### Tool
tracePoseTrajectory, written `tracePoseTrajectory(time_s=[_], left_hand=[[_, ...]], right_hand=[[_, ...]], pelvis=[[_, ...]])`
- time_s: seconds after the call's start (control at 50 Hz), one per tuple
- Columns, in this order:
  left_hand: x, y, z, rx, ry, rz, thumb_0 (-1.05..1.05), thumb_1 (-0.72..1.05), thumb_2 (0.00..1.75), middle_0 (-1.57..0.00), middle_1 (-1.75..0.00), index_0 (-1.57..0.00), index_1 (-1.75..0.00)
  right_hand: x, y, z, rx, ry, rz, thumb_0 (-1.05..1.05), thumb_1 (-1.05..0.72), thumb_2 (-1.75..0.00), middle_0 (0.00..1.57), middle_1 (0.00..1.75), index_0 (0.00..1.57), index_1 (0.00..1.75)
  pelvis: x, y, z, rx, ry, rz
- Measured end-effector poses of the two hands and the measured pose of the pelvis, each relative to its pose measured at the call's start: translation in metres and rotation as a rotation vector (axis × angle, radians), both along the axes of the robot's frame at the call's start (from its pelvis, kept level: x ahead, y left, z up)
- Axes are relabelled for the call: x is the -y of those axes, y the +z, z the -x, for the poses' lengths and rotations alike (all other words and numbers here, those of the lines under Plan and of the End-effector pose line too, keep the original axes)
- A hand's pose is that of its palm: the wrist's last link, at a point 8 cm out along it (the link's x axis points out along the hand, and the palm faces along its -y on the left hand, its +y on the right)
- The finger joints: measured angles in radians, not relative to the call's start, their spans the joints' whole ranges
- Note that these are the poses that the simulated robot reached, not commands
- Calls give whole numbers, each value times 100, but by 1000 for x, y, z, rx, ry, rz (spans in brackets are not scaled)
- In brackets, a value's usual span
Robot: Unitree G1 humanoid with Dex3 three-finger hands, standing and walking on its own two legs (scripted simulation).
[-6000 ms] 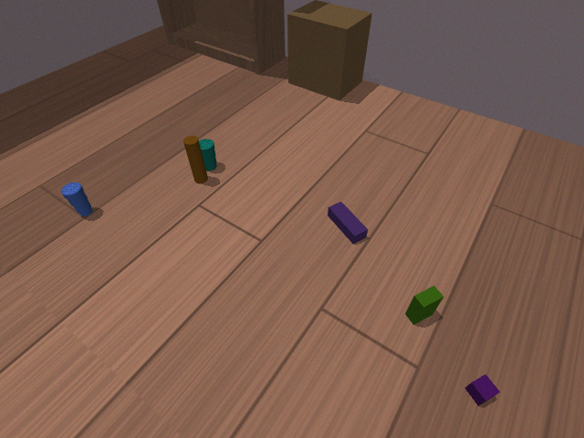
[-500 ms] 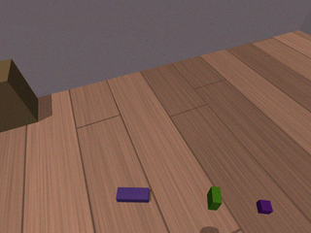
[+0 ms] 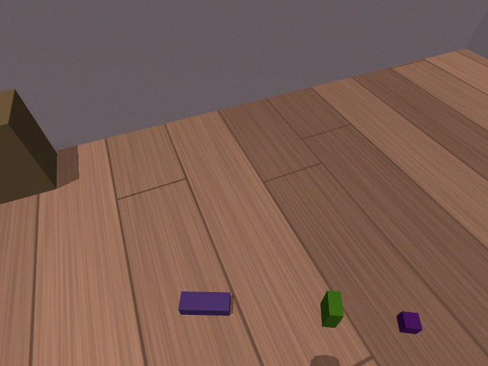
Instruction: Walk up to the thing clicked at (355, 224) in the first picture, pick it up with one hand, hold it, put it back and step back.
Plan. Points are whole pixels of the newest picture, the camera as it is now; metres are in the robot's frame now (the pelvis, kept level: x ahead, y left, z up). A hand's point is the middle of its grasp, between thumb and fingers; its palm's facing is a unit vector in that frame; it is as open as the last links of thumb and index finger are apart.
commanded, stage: stand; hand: left
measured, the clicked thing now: (205, 303) +0.48 +0.18 -0.75
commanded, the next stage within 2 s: none
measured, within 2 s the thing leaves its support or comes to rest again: neither
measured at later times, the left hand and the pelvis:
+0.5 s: hand out of the picture +0.07 +0.25 -0.16, palm faces -0.04 -0.94 -0.34, open 7.4 cm; pelvis +0.00 +0.00 +0.00, yaw +0 degrees
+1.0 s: hand out of the picture +0.07 +0.25 -0.16, palm faces -0.04 -0.94 -0.35, open 7.4 cm; pelvis +0.00 +0.00 +0.00, yaw -1 degrees
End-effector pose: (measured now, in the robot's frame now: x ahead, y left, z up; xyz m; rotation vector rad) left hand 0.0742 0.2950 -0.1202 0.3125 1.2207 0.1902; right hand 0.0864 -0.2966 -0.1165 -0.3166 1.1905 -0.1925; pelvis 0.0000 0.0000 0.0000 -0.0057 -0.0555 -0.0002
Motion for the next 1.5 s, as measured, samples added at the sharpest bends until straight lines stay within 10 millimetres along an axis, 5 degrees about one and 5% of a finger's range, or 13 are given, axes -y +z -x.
tracePoseTrajectory(time_s=[0.38, 1.5], left_hand=[[-3, -1, 13, -38, -5, -9, 1, 90, 90, -21, -30, -20, -30], [0, 3, -2, -14, -13, -17, 1, 90, 90, -21, -30, -20, -30]], right_hand=[[4, -6, 33, -82, -25, -2, 1, -90, -90, 20, 30, 20, 30], [6, -5, 16, -45, -15, -1, 1, -90, -90, 20, 30, 20, 30]], pelvis=[[1, 0, 2, -9, -3, -1], [4, 0, -7, -6, -14, -6]])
